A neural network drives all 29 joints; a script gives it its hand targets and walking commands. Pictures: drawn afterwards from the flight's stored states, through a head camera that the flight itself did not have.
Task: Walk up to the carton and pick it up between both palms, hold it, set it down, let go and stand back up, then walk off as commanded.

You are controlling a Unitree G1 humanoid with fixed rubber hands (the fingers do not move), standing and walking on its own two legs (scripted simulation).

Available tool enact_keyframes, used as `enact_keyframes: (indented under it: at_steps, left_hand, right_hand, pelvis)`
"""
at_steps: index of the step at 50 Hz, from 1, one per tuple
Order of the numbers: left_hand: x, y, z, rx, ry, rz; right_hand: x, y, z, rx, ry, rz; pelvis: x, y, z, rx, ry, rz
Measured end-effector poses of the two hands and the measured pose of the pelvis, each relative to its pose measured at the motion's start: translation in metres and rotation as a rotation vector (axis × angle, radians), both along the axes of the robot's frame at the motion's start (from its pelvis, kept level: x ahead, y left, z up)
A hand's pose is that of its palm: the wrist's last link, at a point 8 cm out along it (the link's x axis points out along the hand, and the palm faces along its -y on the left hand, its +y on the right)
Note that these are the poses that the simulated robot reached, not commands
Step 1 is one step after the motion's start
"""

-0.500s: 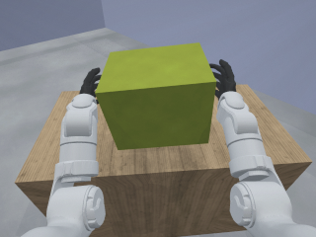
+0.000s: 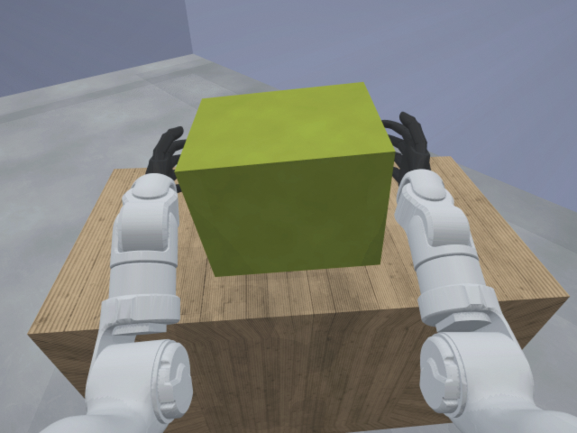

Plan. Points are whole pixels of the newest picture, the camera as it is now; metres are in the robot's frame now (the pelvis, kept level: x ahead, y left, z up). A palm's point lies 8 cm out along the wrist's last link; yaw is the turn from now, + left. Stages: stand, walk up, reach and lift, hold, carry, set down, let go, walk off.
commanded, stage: hold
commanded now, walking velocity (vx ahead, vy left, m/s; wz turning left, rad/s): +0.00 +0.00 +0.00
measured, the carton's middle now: (289, 179) +0.42 -0.01 +0.18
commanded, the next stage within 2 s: set down in 0.30 s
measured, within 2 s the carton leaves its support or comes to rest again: neither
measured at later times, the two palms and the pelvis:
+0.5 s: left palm (162, 179) +0.38 +0.17 +0.21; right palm (412, 168) +0.38 -0.17 +0.23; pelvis +0.00 +0.00 +0.00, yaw +0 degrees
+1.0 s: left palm (175, 195) +0.43 +0.17 +0.15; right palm (392, 178) +0.42 -0.16 +0.18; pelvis +0.04 +0.00 +0.00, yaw +0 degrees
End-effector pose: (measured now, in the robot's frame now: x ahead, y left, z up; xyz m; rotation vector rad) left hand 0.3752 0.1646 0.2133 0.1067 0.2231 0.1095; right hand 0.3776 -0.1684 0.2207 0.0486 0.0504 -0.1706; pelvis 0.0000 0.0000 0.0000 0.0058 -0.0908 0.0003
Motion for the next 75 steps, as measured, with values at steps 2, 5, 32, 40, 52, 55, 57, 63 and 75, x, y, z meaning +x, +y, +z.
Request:
enact_keyframes:
  at_steps: [2,5,32,40,52,55,57,63,75]
  left_hand:
    - [0.000,0.000,0.000,0.000,0.001,0.000]
    - [0.001,0.000,-0.001,0.000,0.003,0.000]
    - [0.017,0.002,-0.011,-0.012,-0.073,-0.035]
    - [0.038,0.002,-0.034,-0.013,-0.052,-0.046]
    - [0.057,0.008,-0.069,-0.026,-0.026,-0.056]
    - [0.055,0.010,-0.072,-0.033,-0.025,-0.055]
    - [0.055,0.011,-0.072,-0.034,-0.027,-0.056]
    - [0.051,0.011,-0.064,-0.033,-0.052,-0.056]
    - [0.052,0.011,-0.090,-0.022,0.024,-0.078]
  right_hand:
    - [0.000,0.000,-0.001,0.000,0.001,0.000]
    - [0.001,0.000,-0.001,0.000,0.001,0.000]
    - [0.012,0.000,-0.002,-0.036,-0.097,-0.007]
    - [0.031,0.000,-0.019,-0.051,-0.115,-0.012]
    - [0.042,0.009,-0.044,-0.077,-0.103,-0.030]
    - [0.041,0.011,-0.048,-0.076,-0.103,-0.034]
    - [0.039,0.011,-0.049,-0.074,-0.106,-0.035]
    - [0.035,0.012,-0.044,-0.073,-0.128,-0.037]
    - [0.033,0.012,-0.070,-0.068,-0.044,-0.046]
  pelvis:
    - [0.000,0.000,0.000,0.000,0.000,0.000]
    - [0.000,0.000,0.000,0.000,0.001,0.000]
    - [0.006,-0.002,0.001,0.003,0.008,0.001]
    - [0.016,-0.002,0.002,0.005,0.021,0.002]
    - [0.039,0.003,0.003,-0.001,0.038,0.002]
    - [0.041,0.005,0.003,-0.002,0.036,0.002]
    - [0.041,0.006,0.003,-0.002,0.033,0.003]
    - [0.040,0.006,0.003,-0.001,0.025,0.003]
    - [0.039,0.005,0.003,-0.001,0.017,0.003]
